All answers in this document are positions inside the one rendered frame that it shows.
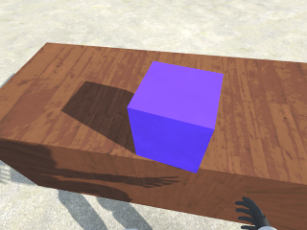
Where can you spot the carton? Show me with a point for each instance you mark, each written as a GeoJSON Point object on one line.
{"type": "Point", "coordinates": [173, 114]}

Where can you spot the pedestal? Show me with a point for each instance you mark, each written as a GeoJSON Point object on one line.
{"type": "Point", "coordinates": [64, 124]}

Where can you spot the right robot hand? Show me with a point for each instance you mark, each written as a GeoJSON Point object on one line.
{"type": "Point", "coordinates": [258, 218]}

